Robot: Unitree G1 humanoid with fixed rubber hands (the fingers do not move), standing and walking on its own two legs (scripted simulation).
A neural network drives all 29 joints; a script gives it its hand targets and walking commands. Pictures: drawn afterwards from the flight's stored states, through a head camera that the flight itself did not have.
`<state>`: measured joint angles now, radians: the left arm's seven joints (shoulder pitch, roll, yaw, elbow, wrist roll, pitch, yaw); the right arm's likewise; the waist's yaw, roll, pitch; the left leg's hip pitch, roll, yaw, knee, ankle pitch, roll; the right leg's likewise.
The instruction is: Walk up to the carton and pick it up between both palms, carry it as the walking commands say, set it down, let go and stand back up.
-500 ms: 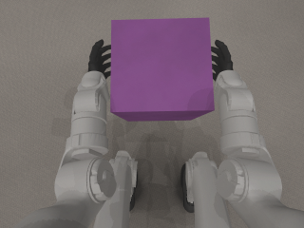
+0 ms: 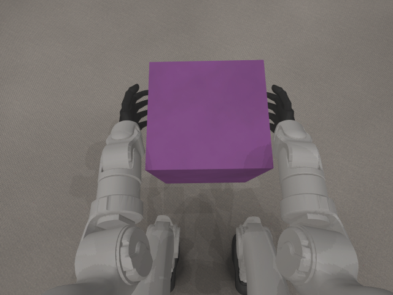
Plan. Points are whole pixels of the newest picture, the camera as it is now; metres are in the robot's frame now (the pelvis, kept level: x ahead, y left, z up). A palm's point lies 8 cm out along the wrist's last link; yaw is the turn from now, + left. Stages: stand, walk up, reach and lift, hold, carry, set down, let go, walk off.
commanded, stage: reach and lift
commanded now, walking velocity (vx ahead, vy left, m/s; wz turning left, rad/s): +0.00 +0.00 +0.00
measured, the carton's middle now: (205, 133) +0.46 +0.01 -0.11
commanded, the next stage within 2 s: none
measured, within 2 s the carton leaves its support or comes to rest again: neither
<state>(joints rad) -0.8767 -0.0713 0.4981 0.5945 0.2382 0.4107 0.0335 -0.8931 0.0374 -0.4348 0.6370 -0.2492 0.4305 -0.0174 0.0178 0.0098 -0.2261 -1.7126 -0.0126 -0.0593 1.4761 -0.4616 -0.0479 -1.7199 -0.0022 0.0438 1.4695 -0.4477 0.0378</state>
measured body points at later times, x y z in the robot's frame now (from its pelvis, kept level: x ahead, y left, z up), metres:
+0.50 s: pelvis +0.02 +0.00 +0.07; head +0.20 -0.01 +0.48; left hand +0.44 +0.16 +0.03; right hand +0.45 -0.15 +0.02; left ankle +0.09 +0.14 -0.54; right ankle +0.09 -0.14 -0.54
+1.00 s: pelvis +0.04 +0.00 +0.14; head +0.18 -0.01 +0.56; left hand +0.42 +0.16 +0.10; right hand +0.42 -0.15 +0.09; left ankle +0.09 +0.14 -0.54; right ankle +0.09 -0.14 -0.54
